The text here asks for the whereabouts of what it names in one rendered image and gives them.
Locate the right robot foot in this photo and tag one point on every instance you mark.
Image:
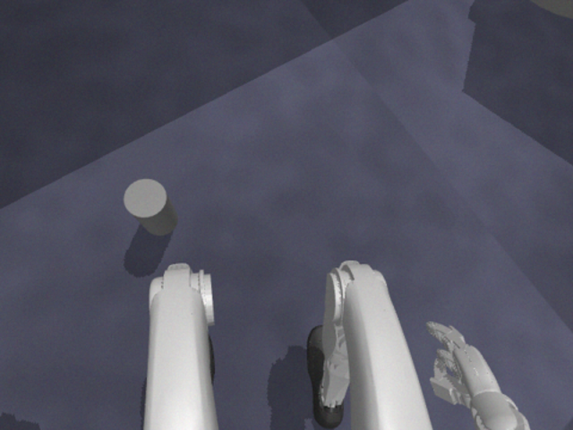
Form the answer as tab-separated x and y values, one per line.
324	416

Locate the can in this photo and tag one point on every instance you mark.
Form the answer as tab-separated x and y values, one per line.
148	202

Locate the right robot arm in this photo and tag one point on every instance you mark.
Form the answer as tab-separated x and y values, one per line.
492	410

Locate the right robot hand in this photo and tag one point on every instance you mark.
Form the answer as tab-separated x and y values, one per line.
472	374

